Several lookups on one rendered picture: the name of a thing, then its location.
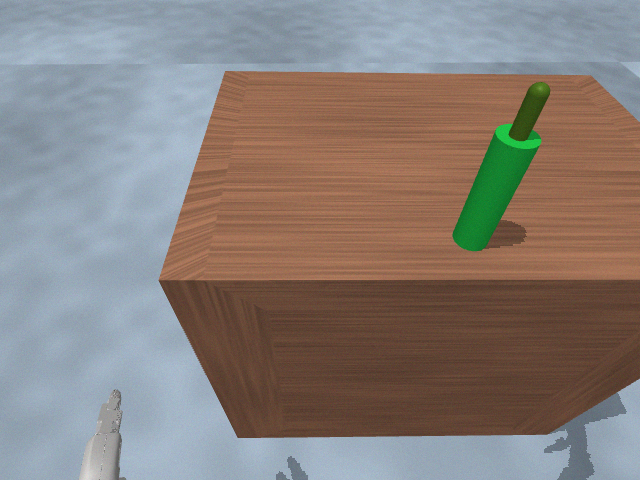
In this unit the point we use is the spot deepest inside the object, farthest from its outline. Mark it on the left robot hand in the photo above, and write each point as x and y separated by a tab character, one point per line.
102	452

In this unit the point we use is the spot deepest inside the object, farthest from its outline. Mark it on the bottle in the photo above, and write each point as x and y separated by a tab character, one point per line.
508	157

